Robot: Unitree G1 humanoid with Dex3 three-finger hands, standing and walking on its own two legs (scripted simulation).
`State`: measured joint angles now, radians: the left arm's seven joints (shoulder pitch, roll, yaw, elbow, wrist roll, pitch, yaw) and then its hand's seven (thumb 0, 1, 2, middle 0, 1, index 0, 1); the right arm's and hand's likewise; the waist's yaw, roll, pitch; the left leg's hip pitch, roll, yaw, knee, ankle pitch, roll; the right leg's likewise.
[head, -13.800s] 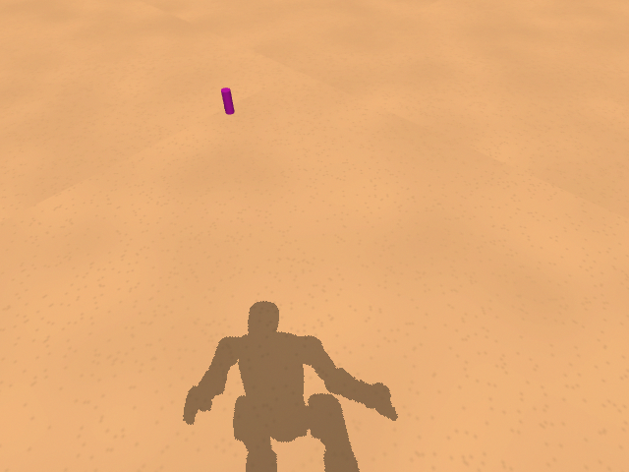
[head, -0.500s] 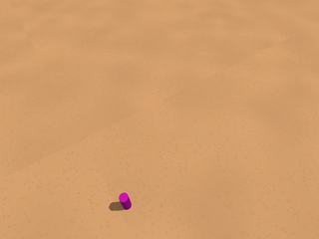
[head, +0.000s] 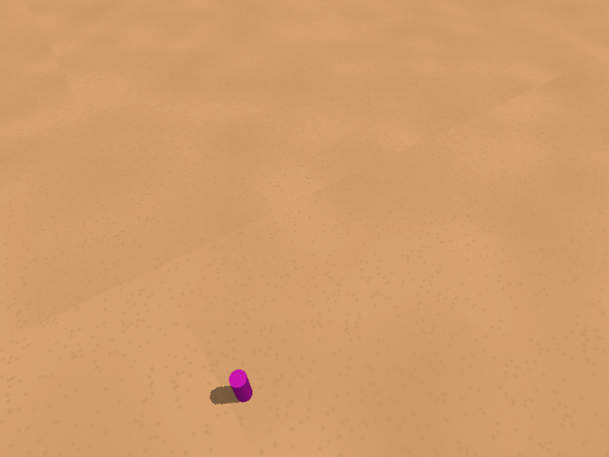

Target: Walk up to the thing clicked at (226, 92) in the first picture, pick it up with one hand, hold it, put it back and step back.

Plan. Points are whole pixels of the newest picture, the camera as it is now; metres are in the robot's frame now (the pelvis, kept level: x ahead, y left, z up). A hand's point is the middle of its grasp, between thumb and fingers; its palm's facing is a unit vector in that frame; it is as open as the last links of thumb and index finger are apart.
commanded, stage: walk up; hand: left
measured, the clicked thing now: (241, 386) +0.44 +0.22 -0.71
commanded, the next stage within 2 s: none
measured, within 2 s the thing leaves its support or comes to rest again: neither
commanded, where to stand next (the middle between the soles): +0.03 +0.00 m, yaw -2 degrees
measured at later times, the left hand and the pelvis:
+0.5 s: hand out of the picture +0.03 +0.30 -0.18, palm faces -0.05 -0.93 -0.36, open 7.3 cm; pelvis -0.11 +0.04 -0.02, yaw -1 degrees
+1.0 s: hand out of the picture -0.11 +0.27 -0.16, palm faces -0.04 -0.92 -0.40, open 7.3 cm; pelvis -0.25 +0.01 -0.03, yaw -1 degrees
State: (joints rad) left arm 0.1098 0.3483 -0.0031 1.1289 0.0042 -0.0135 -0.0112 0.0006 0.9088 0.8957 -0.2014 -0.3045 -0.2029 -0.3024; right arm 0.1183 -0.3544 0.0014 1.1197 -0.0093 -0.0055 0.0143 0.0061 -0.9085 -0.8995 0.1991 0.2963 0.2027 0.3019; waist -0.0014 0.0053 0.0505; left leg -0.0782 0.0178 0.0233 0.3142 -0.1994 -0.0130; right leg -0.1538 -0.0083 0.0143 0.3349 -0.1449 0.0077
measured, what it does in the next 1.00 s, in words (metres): walks backwards: right foot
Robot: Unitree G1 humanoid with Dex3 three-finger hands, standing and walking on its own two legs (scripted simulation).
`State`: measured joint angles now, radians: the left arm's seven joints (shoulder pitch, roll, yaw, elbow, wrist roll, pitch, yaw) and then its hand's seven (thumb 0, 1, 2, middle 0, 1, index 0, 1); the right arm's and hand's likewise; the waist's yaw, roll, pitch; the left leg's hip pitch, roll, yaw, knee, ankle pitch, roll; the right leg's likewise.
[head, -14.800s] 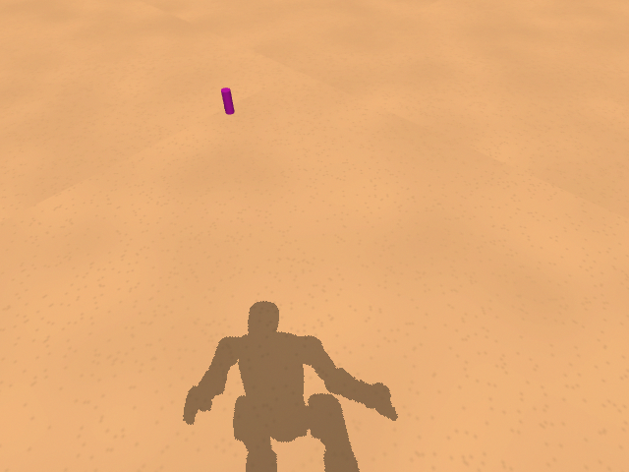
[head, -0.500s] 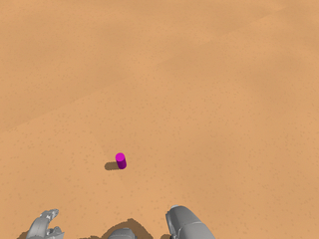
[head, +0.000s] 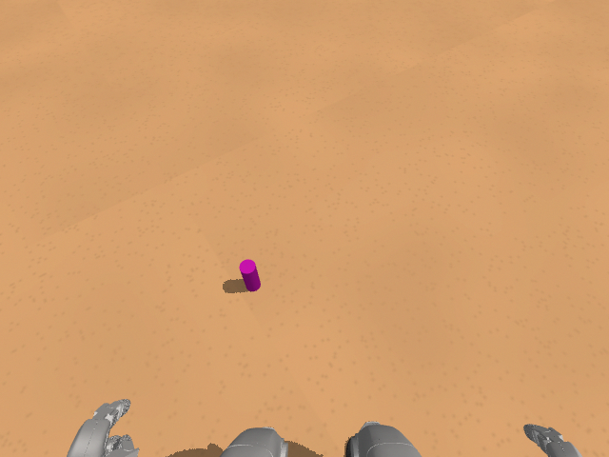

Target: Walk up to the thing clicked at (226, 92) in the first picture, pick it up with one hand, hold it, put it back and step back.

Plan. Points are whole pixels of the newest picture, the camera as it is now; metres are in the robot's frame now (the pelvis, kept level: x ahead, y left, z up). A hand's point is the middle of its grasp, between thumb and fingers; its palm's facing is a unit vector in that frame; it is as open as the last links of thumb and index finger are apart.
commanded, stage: walk up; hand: left
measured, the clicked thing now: (250, 276) +0.68 +0.22 -0.68
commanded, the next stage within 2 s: stand in 1.32 s
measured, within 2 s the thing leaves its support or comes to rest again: neither
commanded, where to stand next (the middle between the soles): +0.28 -0.01 m, yaw -1 degrees
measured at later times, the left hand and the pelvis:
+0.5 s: hand out of the picture -0.07 +0.24 -0.13, palm faces +0.00 -0.92 -0.39, open 7.3 cm; pelvis -0.10 -0.02 +0.01, yaw -2 degrees
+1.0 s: hand out of the picture +0.02 +0.26 -0.13, palm faces +0.02 -0.93 -0.35, open 7.3 cm; pelvis -0.07 +0.00 +0.01, yaw +1 degrees
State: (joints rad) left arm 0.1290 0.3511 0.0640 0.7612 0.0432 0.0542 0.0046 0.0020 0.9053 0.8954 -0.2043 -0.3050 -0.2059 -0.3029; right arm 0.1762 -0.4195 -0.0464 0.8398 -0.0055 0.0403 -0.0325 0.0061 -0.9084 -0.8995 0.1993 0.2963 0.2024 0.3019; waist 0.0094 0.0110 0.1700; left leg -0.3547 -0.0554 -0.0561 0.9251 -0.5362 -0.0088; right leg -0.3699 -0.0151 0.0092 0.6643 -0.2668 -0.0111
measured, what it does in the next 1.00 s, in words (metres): steps on the spot: left foot, then right foot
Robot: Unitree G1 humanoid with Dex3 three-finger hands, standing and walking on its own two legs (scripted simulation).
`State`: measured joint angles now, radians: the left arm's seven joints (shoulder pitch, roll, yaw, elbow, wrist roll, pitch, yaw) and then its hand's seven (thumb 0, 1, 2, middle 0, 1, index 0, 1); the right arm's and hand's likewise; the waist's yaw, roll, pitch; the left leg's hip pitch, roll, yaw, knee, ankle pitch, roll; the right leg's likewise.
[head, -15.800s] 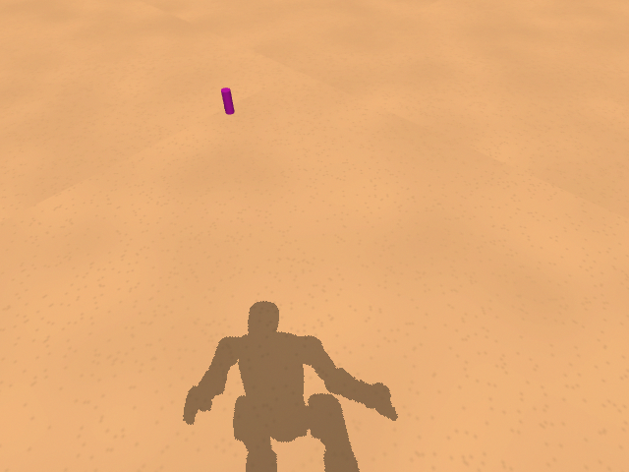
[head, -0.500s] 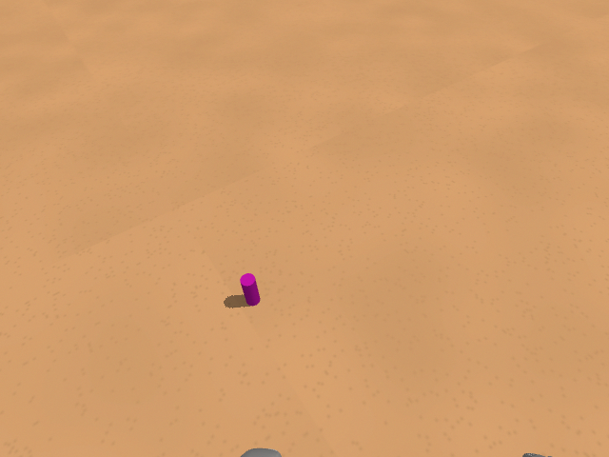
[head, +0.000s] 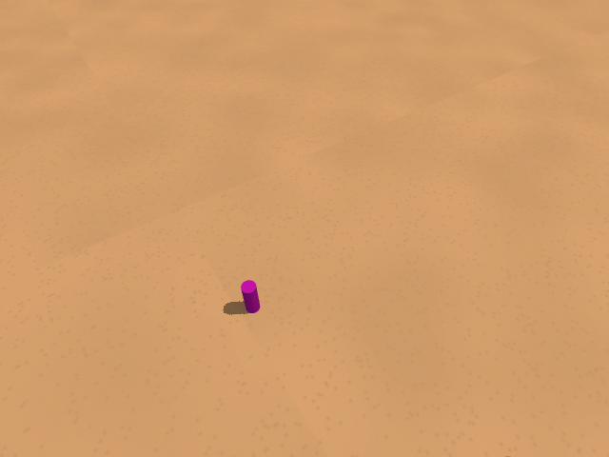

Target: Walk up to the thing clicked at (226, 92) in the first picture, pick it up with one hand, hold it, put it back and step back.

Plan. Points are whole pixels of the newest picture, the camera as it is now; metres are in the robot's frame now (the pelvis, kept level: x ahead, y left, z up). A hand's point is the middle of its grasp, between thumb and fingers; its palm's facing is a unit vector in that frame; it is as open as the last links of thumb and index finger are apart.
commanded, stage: walk up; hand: left
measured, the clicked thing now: (250, 297) +0.75 +0.21 -0.70
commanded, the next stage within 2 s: stand in 0.32 s
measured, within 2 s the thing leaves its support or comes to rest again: neither
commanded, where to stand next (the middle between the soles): +0.35 -0.01 m, yaw -2 degrees
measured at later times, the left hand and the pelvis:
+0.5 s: hand out of the picture +0.08 +0.26 -0.15, palm faces +0.00 -0.94 -0.34, open 7.3 cm; pelvis +0.00 +0.01 +0.01, yaw +0 degrees
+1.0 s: hand out of the picture +0.03 +0.25 -0.14, palm faces -0.03 -0.94 -0.34, open 7.3 cm; pelvis -0.03 -0.01 +0.01, yaw +0 degrees
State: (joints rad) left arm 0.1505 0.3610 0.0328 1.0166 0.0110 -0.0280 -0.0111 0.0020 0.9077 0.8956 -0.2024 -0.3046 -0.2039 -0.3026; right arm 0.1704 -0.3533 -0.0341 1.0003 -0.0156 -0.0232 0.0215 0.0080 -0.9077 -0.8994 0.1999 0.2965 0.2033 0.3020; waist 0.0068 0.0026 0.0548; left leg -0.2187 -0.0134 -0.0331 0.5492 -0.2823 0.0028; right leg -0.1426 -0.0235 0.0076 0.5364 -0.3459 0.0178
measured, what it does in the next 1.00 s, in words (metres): stands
